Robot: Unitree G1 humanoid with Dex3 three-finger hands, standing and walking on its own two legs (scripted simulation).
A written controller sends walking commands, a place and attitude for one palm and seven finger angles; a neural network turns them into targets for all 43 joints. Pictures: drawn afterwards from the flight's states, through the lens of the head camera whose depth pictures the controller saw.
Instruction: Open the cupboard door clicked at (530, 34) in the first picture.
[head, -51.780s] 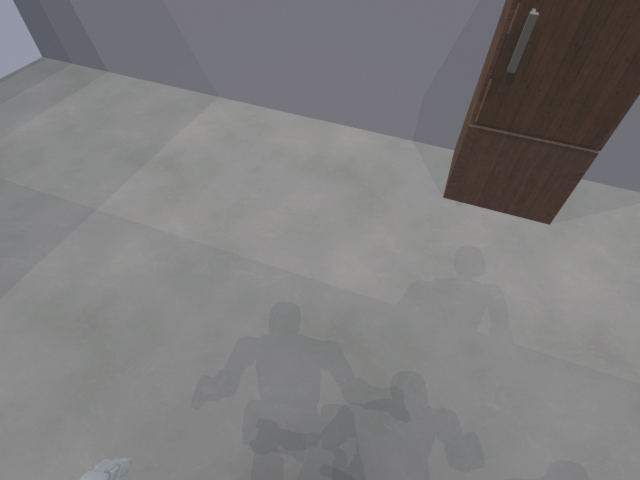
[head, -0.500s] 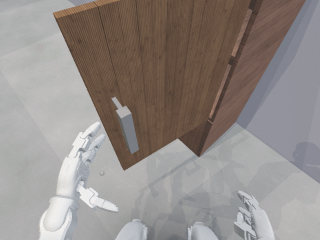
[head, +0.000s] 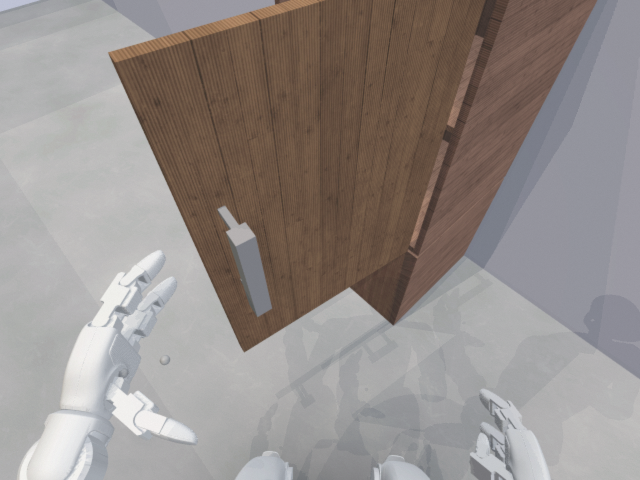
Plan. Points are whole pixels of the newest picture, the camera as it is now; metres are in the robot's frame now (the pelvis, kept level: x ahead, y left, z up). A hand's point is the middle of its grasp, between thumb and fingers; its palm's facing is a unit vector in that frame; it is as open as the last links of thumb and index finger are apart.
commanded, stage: draw the hand back to the body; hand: left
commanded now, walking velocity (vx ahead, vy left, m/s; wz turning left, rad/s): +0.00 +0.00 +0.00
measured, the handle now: (244, 264) +0.37 +0.13 +0.04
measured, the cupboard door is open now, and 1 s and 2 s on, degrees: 81 81 81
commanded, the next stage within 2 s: step back with the hand held close in 1.36 s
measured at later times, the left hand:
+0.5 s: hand (72, 355) +0.21 +0.23 +0.14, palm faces +0.26 -0.89 -0.36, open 14.7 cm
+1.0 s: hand out of the picture +0.22 +0.27 +0.23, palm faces +0.44 -0.79 -0.42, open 8.9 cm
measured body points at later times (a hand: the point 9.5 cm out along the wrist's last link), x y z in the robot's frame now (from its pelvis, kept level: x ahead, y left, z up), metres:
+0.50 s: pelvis +0.02 +0.01 +0.05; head +0.02 -0.01 +0.50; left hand +0.19 +0.28 +0.16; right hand +0.20 -0.21 -0.03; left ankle +0.01 +0.12 -0.67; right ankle +0.02 -0.11 -0.67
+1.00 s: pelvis +0.03 +0.01 +0.08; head +0.01 -0.01 +0.53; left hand +0.19 +0.31 +0.25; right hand +0.22 -0.21 -0.01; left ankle +0.01 +0.12 -0.67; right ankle +0.02 -0.11 -0.67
